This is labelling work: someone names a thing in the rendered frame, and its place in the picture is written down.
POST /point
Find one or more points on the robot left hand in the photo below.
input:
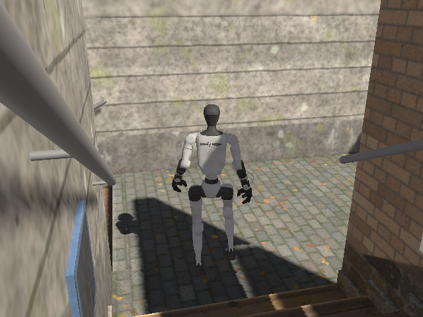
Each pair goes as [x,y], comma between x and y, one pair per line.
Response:
[174,185]

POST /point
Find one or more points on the robot left forearm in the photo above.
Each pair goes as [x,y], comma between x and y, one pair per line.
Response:
[179,172]

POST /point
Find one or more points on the robot right forearm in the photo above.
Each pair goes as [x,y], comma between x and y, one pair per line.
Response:
[243,177]

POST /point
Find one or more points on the right robot foot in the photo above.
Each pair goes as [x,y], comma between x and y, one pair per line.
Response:
[231,254]

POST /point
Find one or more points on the left robot upper arm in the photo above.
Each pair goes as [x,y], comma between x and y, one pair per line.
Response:
[187,149]

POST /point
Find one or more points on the right robot upper arm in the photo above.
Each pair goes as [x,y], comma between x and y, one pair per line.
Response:
[235,150]

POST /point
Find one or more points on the robot right hand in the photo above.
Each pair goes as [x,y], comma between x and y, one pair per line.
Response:
[248,194]

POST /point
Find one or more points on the robot right thigh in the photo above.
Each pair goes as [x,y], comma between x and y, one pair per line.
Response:
[226,193]

